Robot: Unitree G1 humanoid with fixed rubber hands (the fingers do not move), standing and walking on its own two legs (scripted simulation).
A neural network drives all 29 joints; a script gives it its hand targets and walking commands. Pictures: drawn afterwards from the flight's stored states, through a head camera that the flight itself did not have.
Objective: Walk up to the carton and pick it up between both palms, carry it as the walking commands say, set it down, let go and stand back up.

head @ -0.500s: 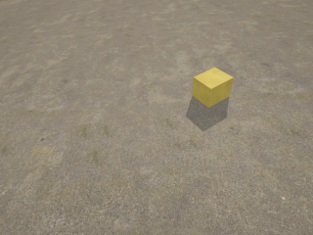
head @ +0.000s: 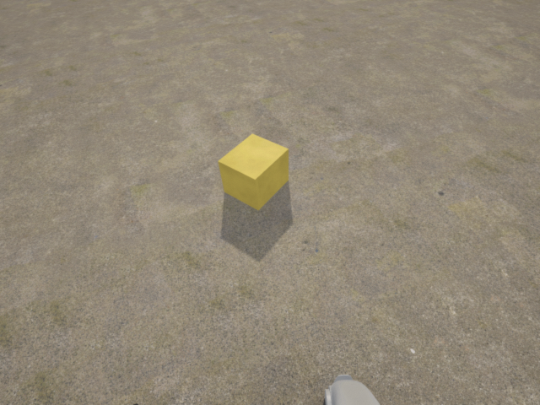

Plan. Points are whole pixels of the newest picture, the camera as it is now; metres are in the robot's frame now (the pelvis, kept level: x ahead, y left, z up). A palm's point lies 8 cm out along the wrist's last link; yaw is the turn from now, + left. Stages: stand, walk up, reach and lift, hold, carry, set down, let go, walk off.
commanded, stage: walk up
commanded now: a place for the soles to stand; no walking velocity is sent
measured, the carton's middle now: (255, 171) +1.31 +0.05 -0.65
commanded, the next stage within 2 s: none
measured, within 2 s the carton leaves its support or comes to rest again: neither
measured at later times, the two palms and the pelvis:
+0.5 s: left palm (158, 345) +0.29 +0.23 -0.16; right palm (404, 283) +0.35 -0.25 -0.12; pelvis +0.29 -0.01 -0.02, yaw -4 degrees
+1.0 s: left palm (196, 207) +0.58 +0.17 -0.10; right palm (393, 193) +0.60 -0.31 -0.12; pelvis +0.54 -0.06 +0.01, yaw -2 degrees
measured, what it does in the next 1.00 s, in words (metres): walks ahead: right foot, then left foot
